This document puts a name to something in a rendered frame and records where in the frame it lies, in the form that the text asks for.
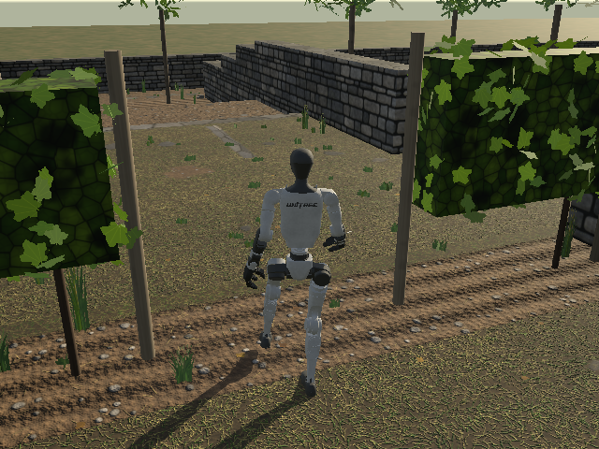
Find robot right shin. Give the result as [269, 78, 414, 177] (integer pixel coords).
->
[305, 318, 322, 383]

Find robot shin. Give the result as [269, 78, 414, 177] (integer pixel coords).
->
[305, 318, 322, 383]
[263, 284, 277, 337]

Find robot right upper arm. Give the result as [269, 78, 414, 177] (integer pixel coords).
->
[320, 188, 344, 237]

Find robot right forearm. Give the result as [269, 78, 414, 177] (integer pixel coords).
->
[334, 223, 346, 245]

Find robot left upper arm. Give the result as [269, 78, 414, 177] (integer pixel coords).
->
[258, 188, 282, 242]

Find left robot hand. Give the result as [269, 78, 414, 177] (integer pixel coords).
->
[243, 266, 265, 289]

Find robot left forearm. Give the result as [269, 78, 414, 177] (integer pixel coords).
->
[246, 227, 267, 270]

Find right robot hand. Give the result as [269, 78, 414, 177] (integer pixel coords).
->
[323, 236, 345, 252]

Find robot left shin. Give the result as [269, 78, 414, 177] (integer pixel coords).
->
[263, 284, 277, 337]

